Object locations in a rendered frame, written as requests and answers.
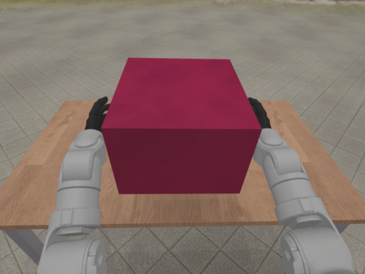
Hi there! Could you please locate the right robot upper arm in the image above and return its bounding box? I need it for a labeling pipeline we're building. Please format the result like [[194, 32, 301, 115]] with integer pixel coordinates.
[[281, 227, 365, 274]]

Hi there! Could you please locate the right robot forearm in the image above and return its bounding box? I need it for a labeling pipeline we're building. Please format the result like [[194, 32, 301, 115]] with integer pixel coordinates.
[[253, 128, 355, 271]]

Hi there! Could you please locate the left robot upper arm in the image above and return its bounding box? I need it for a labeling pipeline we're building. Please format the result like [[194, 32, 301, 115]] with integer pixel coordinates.
[[38, 237, 107, 274]]

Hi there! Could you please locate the left robot hand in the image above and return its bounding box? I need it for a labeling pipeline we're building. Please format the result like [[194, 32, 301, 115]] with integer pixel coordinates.
[[85, 96, 110, 133]]

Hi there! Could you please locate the right robot hand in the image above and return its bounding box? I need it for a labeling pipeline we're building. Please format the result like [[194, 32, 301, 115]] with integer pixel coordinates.
[[248, 97, 271, 129]]

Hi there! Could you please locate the left robot forearm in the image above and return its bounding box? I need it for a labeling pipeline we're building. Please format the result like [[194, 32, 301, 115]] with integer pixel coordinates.
[[36, 129, 106, 274]]

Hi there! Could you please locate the table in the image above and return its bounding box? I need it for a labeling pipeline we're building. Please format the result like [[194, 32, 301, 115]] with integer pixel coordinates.
[[0, 100, 365, 274]]

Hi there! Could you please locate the carton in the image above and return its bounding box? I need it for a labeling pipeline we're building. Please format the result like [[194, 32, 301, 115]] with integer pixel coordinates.
[[101, 58, 262, 194]]

